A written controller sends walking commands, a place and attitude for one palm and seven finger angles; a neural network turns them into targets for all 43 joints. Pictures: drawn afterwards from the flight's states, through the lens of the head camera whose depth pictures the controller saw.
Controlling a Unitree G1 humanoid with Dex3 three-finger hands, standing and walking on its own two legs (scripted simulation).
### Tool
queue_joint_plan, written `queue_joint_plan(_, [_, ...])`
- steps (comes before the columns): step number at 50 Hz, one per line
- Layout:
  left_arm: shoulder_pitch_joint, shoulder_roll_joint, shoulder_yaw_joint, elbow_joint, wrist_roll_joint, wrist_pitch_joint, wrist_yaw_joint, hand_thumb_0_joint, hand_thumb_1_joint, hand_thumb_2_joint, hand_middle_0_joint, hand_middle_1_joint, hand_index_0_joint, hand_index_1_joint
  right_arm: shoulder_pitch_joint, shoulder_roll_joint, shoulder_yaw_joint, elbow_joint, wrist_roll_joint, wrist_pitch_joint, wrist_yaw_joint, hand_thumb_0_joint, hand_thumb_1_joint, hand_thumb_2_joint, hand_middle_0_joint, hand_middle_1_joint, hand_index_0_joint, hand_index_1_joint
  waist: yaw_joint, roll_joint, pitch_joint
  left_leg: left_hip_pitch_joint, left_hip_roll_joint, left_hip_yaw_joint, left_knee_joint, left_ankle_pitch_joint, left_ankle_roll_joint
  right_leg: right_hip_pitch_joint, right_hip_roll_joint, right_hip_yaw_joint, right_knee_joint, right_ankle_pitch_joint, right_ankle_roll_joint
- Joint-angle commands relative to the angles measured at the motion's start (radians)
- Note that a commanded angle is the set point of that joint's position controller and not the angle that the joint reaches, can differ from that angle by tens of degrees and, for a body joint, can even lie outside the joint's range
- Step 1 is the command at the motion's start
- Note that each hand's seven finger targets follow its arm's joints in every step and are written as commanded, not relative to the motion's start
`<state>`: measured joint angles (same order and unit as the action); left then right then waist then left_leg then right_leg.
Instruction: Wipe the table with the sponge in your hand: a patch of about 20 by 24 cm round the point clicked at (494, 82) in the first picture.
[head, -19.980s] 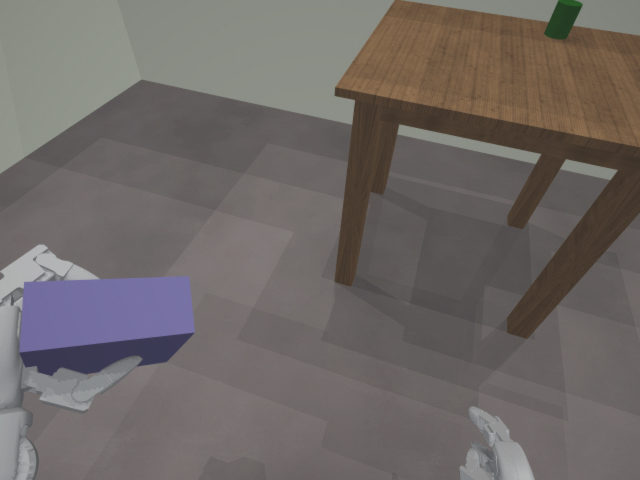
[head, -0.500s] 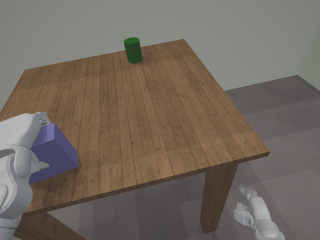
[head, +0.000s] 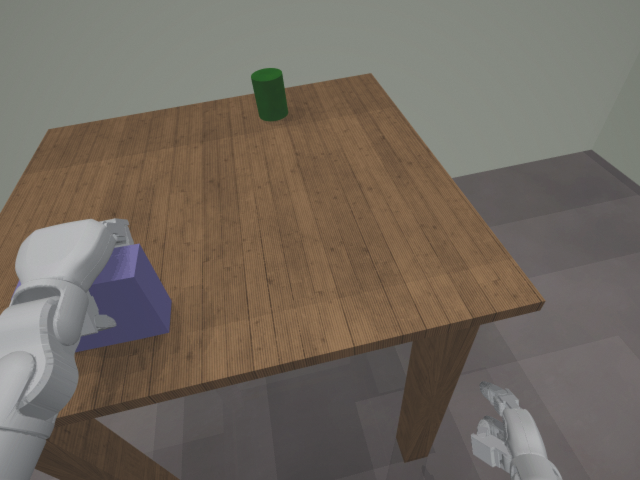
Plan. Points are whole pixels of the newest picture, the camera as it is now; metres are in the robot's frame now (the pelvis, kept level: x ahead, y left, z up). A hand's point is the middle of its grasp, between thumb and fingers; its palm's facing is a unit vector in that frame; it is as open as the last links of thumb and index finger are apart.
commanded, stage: wipe forward along the first lane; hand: left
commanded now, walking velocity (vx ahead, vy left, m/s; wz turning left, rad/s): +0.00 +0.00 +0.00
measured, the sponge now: (109, 309) +0.26 +0.32 +0.08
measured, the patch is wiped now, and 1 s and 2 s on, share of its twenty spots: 0.15 0.25 0.55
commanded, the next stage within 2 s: slide across to the middle lane in 1.32 s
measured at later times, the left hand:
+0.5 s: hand (107, 252) +0.31 +0.33 +0.14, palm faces -0.06 +0.00 -1.00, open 9.7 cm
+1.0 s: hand (107, 230) +0.35 +0.35 +0.14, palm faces -0.11 +0.00 -0.99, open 9.7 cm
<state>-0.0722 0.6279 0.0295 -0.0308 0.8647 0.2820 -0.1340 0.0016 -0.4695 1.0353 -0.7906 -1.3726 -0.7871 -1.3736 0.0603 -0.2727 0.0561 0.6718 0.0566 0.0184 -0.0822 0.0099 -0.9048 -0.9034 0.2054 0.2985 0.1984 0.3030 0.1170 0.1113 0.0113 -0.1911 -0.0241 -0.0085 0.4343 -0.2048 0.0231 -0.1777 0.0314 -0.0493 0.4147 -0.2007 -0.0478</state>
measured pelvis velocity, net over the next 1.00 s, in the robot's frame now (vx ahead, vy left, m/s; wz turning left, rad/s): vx -0.01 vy -0.01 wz -0.01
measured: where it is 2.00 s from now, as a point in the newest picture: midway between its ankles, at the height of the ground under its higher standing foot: outside the picture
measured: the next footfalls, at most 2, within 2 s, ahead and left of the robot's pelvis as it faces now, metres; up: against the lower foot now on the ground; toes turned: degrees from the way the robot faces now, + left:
none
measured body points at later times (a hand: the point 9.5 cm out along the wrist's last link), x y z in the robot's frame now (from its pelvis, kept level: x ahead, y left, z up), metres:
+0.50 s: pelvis +0.00 -0.01 +0.00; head +0.01 -0.04 +0.45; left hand +0.31 +0.33 +0.19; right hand +0.20 -0.23 -0.11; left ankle +0.02 +0.10 -0.74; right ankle +0.02 -0.09 -0.74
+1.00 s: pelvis -0.01 -0.01 -0.01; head +0.02 -0.04 +0.44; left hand +0.35 +0.35 +0.19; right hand +0.12 -0.29 -0.13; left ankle +0.02 +0.10 -0.74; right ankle +0.02 -0.09 -0.74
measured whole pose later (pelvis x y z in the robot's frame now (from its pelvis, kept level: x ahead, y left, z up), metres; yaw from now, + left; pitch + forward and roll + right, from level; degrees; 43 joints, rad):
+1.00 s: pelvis -0.01 -0.01 -0.01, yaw +0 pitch +3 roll -1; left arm -0.53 0.74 0.11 0.68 0.94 0.00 -0.13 0.02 -0.52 1.08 -0.82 -1.31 -0.81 -1.36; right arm 0.22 -0.33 -0.01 0.71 0.08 0.09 -0.09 0.01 -0.91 -0.90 0.20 0.30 0.20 0.30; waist 0.03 0.09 -0.03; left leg -0.36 0.00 -0.01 0.53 -0.23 0.01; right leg -0.33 0.06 -0.06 0.48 -0.21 -0.07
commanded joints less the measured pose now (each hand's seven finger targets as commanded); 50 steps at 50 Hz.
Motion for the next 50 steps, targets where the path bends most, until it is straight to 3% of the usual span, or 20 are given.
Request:
queue_joint_plan(1, [-0.308, 0.28, 0.163, -0.099, 0.019, -0.019, 0.038, 0.0, 0.1, 1.3, -1.2, -1.6, -1.2, -1.6, -0.206, -0.096, -0.033, -0.177, 0.01, -0.061, -0.01, 0.0, -0.9, -0.9, 0.2, 0.3, 0.2, 0.3, -0.012, -0.071, -0.169, 0.042, 0.003, -0.06, -0.067, 0.065, 0.012, 0.022, -0.024, 0.112, -0.087, -0.007, -0.034])
queue_joint_plan(4, [-0.375, 0.23, 0.101, -0.007, 0.035, -0.027, 0.04, 0.0, 0.1, 1.3, -1.2, -1.6, -1.2, -1.6, -0.156, -0.112, -0.044, -0.151, 0.005, -0.049, -0.01, 0.0, -0.9, -0.9, 0.2, 0.3, 0.2, 0.3, -0.033, -0.062, -0.159, 0.024, 0.0, -0.052, -0.072, 0.067, 0.007, 0.012, -0.029, 0.065, -0.089, 0.009, -0.026])
queue_joint_plan(6, [-0.392, 0.267, 0.126, -0.015, 0.057, -0.031, 0.043, 0.0, 0.1, 1.3, -1.2, -1.6, -1.2, -1.6, -0.18, -0.108, -0.042, -0.164, 0.011, -0.054, -0.011, 0.0, -0.9, -0.9, 0.2, 0.3, 0.2, 0.3, -0.02, -0.034, -0.183, 0.038, -0.002, -0.055, -0.066, 0.07, 0.01, 0.019, -0.025, 0.104, -0.087, 0.002, -0.04])
queue_joint_plan(9, [-0.391, 0.221, 0.085, 0.032, 0.071, -0.034, 0.04, 0.0, 0.1, 1.3, -1.2, -1.6, -1.2, -1.6, -0.134, -0.118, -0.056, -0.151, 0.005, -0.037, -0.005, 0.0, -0.9, -0.9, 0.2, 0.3, 0.2, 0.3, -0.029, -0.07, -0.2, 0.031, -0.001, -0.051, -0.06, 0.111, 0.009, 0.031, -0.029, 0.067, -0.077, 0.047, -0.034])
queue_joint_plan(11, [-0.375, 0.261, 0.122, 0.052, 0.067, -0.031, 0.04, 0.0, 0.1, 1.3, -1.2, -1.6, -1.2, -1.6, -0.157, -0.116, -0.049, -0.161, 0.011, -0.038, -0.003, 0.0, -0.9, -0.9, 0.2, 0.3, 0.2, 0.3, -0.021, -0.069, -0.205, 0.027, -0.001, -0.054, -0.058, 0.097, 0.012, 0.038, -0.026, 0.099, -0.077, 0.034, -0.04])
queue_joint_plan(14, [-0.427, 0.238, 0.091, 0.122, 0.059, -0.041, 0.03, 0.0, 0.1, 1.3, -1.2, -1.6, -1.2, -1.6, -0.119, -0.126, -0.057, -0.141, 0.01, -0.025, -0.006, 0.0, -0.9, -0.9, 0.2, 0.3, 0.2, 0.3, -0.044, -0.1, -0.174, 0.006, -0.003, -0.044, -0.058, 0.076, 0.014, 0.014, -0.029, 0.061, -0.086, 0.026, -0.024])
queue_joint_plan(16, [-0.464, 0.266, 0.105, 0.132, 0.07, -0.05, 0.03, 0.0, 0.1, 1.3, -1.2, -1.6, -1.2, -1.6, -0.135, -0.122, -0.052, -0.153, 0.018, -0.03, -0.009, 0.0, -0.9, -0.9, 0.2, 0.3, 0.2, 0.3, -0.04, -0.078, -0.176, 0.012, -0.004, -0.046, -0.059, 0.056, 0.018, 0.002, -0.025, 0.087, -0.09, -0.002, -0.032])
queue_joint_plan(19, [-0.519, 0.247, 0.072, 0.21, 0.086, -0.067, 0.027, 0.0, 0.1, 1.3, -1.2, -1.6, -1.2, -1.6, -0.088, -0.134, -0.061, -0.128, 0.015, -0.021, -0.011, 0.0, -0.9, -0.9, 0.2, 0.3, 0.2, 0.3, -0.061, -0.087, -0.162, 0.001, -0.006, -0.041, -0.054, 0.052, 0.019, -0.023, -0.025, 0.058, -0.094, -0.003, -0.025])
queue_joint_plan(20, [-0.531, 0.24, 0.064, 0.22, 0.091, -0.075, 0.026, 0.0, 0.1, 1.3, -1.2, -1.6, -1.2, -1.6, -0.081, -0.134, -0.065, -0.127, 0.014, -0.02, -0.012, 0.0, -0.9, -0.9, 0.2, 0.3, 0.2, 0.3, -0.06, -0.094, -0.18, 0.001, -0.008, -0.04, -0.048, 0.055, 0.02, -0.018, -0.027, 0.065, -0.089, 0.005, -0.025])
queue_joint_plan(21, [-0.522, 0.27, 0.093, 0.227, 0.091, -0.078, 0.027, 0.0, 0.1, 1.3, -1.2, -1.6, -1.2, -1.6, -0.093, -0.13, -0.06, -0.142, 0.019, -0.025, -0.011, 0.0, -0.9, -0.9, 0.2, 0.3, 0.2, 0.3, -0.052, -0.095, -0.177, -0.002, -0.006, -0.044, -0.049, 0.047, 0.021, -0.013, -0.025, 0.087, -0.092, -0.007, -0.033])
queue_joint_plan(23, [-0.553, 0.239, 0.056, 0.288, 0.095, -0.088, 0.022, 0.0, 0.1, 1.3, -1.2, -1.6, -1.2, -1.6, -0.063, -0.137, -0.065, -0.126, 0.019, -0.017, -0.013, 0.0, -0.9, -0.9, 0.2, 0.3, 0.2, 0.3, -0.069, -0.122, -0.167, -0.018, -0.009, -0.034, -0.04, 0.045, 0.024, -0.026, -0.03, 0.069, -0.091, -0.001, -0.023])
queue_joint_plan(26, [-0.57, 0.299, 0.102, 0.343, 0.097, -0.108, 0.019, 0.0, 0.1, 1.3, -1.2, -1.6, -1.2, -1.6, -0.052, -0.144, -0.068, -0.128, 0.022, -0.014, -0.014, 0.0, -0.9, -0.9, 0.2, 0.3, 0.2, 0.3, -0.063, -0.107, -0.188, -0.03, -0.01, -0.035, -0.032, 0.036, 0.025, -0.018, -0.029, 0.092, -0.087, -0.004, -0.027])
queue_joint_plan(28, [-0.563, 0.31, 0.109, 0.396, 0.101, -0.124, 0.018, 0.0, 0.1, 1.3, -1.2, -1.6, -1.2, -1.6, -0.02, -0.153, -0.075, -0.118, 0.017, -0.005, -0.016, 0.0, -0.9, -0.9, 0.2, 0.3, 0.2, 0.3, -0.067, -0.144, -0.2, -0.049, -0.011, -0.023, -0.013, 0.05, 0.028, -0.002, -0.035, 0.085, -0.077, 0.028, -0.019])
queue_joint_plan(33, [-0.591, 0.334, 0.12, 0.443, 0.112, -0.172, 0.014, 0.0, 0.1, 1.3, -1.2, -1.6, -1.2, -1.6, 0.005, -0.157, -0.084, -0.119, 0.017, 0.009, -0.013, 0.0, -0.9, -0.9, 0.2, 0.3, 0.2, 0.3, -0.072, -0.12, -0.215, -0.075, -0.016, -0.015, 0.013, 0.062, 0.031, -0.002, -0.04, 0.1, -0.058, 0.071, -0.019])
queue_joint_plan(36, [-0.585, 0.411, 0.191, 0.465, 0.105, -0.202, 0.022, 0.0, 0.1, 1.3, -1.2, -1.6, -1.2, -1.6, 0.007, -0.163, -0.087, -0.127, 0.019, 0.014, -0.012, 0.0, -0.9, -0.9, 0.2, 0.3, 0.2, 0.3, -0.062, -0.119, -0.219, -0.103, -0.016, -0.021, 0.024, 0.057, 0.033, 0.013, -0.042, 0.131, -0.048, 0.084, -0.024])
queue_joint_plan(38, [-0.596, 0.382, 0.163, 0.481, 0.1, -0.216, 0.026, 0.0, 0.1, 1.3, -1.2, -1.6, -1.2, -1.6, 0.023, -0.162, -0.093, -0.121, 0.017, 0.021, -0.015, 0.0, -0.9, -0.9, 0.2, 0.3, 0.2, 0.3, -0.074, -0.139, -0.212, -0.11, -0.015, -0.01, 0.036, 0.045, 0.035, 0.001, -0.048, 0.123, -0.048, 0.079, -0.014])
queue_joint_plan(41, [-0.652, 0.43, 0.193, 0.536, 0.102, -0.237, 0.035, 0.0, 0.1, 1.3, -1.2, -1.6, -1.2, -1.6, 0.036, -0.167, -0.096, -0.116, 0.022, 0.019, -0.018, 0.0, -0.9, -0.9, 0.2, 0.3, 0.2, 0.3, -0.079, -0.131, -0.185, -0.132, -0.015, -0.017, 0.037, 0.022, 0.036, -0.029, -0.045, 0.143, -0.056, 0.038, -0.018])
queue_joint_plan(45, [-0.709, 0.413, 0.154, 0.591, 0.12, -0.255, 0.047, 0.0, 0.1, 1.3, -1.2, -1.6, -1.2, -1.6, 0.068, -0.172, -0.104, -0.1, 0.021, 0.026, -0.018, 0.0, -0.9, -0.9, 0.2, 0.3, 0.2, 0.3, -0.093, -0.104, -0.204, -0.147, -0.014, -0.008, 0.046, 0.001, 0.035, -0.05, -0.049, 0.135, -0.05, 0.011, -0.015])
queue_joint_plan(46, [-0.711, 0.448, 0.188, 0.59, 0.124, -0.261, 0.051, 0.0, 0.1, 1.3, -1.2, -1.6, -1.2, -1.6, 0.065, -0.17, -0.106, -0.105, 0.023, 0.023, -0.018, 0.0, -0.9, -0.9, 0.2, 0.3, 0.2, 0.3, -0.083, -0.092, -0.23, -0.139, -0.014, -0.014, 0.044, 0.012, 0.037, -0.04, -0.045, 0.145, -0.046, 0.015, -0.021])
queue_joint_plan(50, [-0.798, 0.448, 0.154, 0.688, 0.14, -0.267, 0.058, 0.0, 0.1, 1.3, -1.2, -1.6, -1.2, -1.6, 0.103, -0.178, -0.107, -0.08, 0.024, 0.031, -0.019, 0.0, -0.9, -0.9, 0.2, 0.3, 0.2, 0.3, -0.109, -0.122, -0.209, -0.178, -0.011, -0.009, 0.048, -0.035, 0.038, -0.067, -0.048, 0.141, -0.055, -0.034, -0.012])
